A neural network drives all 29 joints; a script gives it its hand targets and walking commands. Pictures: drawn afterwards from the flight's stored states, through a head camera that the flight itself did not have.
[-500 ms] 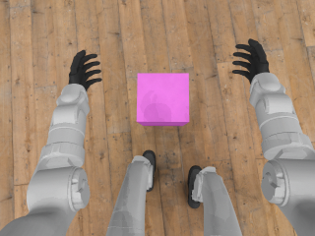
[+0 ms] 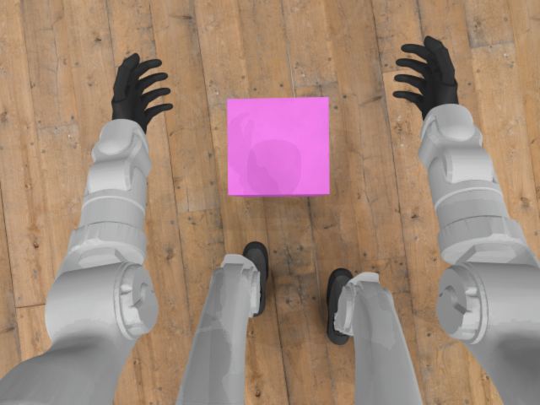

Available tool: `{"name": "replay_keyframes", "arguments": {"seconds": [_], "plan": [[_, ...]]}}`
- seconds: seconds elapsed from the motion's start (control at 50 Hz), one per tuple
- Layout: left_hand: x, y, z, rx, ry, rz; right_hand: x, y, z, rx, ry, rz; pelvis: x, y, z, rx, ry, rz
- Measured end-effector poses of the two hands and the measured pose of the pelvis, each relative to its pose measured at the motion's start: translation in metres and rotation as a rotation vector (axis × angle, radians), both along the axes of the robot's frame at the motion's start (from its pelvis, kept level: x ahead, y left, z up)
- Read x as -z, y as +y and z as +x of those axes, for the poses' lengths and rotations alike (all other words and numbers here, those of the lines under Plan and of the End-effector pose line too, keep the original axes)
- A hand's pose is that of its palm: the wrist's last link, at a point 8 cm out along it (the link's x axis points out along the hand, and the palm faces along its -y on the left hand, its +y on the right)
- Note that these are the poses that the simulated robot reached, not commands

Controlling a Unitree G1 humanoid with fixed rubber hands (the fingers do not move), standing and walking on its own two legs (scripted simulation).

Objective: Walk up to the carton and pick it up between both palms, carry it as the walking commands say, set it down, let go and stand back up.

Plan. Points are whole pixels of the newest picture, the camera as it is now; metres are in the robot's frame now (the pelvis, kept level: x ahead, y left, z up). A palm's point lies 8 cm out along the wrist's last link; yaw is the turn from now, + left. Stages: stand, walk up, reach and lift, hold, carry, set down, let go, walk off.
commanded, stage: reach and lift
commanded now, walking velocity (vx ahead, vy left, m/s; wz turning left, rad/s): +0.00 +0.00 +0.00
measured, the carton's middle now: (278, 155) +0.47 +0.07 -0.49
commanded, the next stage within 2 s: none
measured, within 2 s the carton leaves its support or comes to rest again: neither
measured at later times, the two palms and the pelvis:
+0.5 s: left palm (172, 139) +0.46 +0.26 -0.28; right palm (389, 132) +0.50 -0.13 -0.28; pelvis -0.03 -0.02 -0.16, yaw +0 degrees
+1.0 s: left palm (198, 151) +0.46 +0.25 -0.43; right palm (367, 150) +0.49 -0.12 -0.42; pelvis -0.06 -0.01 -0.24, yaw +0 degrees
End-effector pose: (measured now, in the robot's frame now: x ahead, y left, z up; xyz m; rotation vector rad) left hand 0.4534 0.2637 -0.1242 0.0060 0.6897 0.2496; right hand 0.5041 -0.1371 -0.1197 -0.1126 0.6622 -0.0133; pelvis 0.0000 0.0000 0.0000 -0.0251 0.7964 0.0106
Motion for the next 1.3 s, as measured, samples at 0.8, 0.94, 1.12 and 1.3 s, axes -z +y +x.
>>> {"name": "replay_keyframes", "arguments": {"seconds": [0.8, 0.94, 1.12, 1.3], "plan": [[0.253, -0.013, -0.003, -0.049, 0.036, -0.027, 0.248, 0.01, -0.011, 0.001, 0.055, -0.022, 0.213, -0.012, -0.047, 0.011, -0.113, 0.003], [0.292, -0.017, -0.002, -0.042, 0.057, -0.026, 0.285, 0.011, -0.014, -0.007, 0.069, -0.018, 0.233, -0.011, -0.052, 0.01, -0.17, 0.005], [0.31, -0.005, 0.01, -0.056, 0.026, -0.011, 0.309, 0.01, -0.002, -0.017, 0.047, -0.021, 0.253, -0.014, -0.058, 0.003, -0.258, 0.007], [0.309, -0.009, 0.004, -0.056, 0.043, -0.016, 0.308, 0.014, -0.006, -0.022, 0.067, -0.008, 0.256, -0.017, -0.058, 0.006, -0.28, 0.009]]}}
